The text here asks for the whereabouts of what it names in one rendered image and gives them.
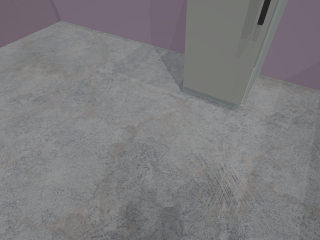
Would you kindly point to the fridge door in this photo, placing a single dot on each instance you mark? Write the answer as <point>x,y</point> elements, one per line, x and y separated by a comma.
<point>222,43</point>

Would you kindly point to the handle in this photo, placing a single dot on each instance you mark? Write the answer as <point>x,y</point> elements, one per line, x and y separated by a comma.
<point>263,12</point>

